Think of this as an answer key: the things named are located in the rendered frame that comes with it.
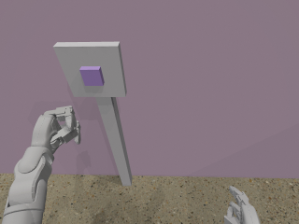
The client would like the right robot hand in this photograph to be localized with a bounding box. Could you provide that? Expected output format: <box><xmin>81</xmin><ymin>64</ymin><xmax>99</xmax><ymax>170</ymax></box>
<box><xmin>224</xmin><ymin>186</ymin><xmax>261</xmax><ymax>224</ymax></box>

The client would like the left robot hand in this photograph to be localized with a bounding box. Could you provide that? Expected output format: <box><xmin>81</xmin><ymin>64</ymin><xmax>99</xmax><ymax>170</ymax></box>
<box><xmin>31</xmin><ymin>105</ymin><xmax>81</xmax><ymax>155</ymax></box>

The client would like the panel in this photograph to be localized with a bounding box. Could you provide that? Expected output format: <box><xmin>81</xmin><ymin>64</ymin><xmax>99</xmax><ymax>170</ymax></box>
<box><xmin>53</xmin><ymin>41</ymin><xmax>133</xmax><ymax>186</ymax></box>

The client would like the left robot forearm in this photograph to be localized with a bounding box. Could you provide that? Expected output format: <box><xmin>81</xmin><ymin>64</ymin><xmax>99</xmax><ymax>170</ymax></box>
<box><xmin>2</xmin><ymin>146</ymin><xmax>54</xmax><ymax>224</ymax></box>

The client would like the button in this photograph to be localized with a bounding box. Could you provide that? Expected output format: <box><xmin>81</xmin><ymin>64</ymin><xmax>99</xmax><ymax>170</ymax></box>
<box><xmin>79</xmin><ymin>66</ymin><xmax>105</xmax><ymax>86</ymax></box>

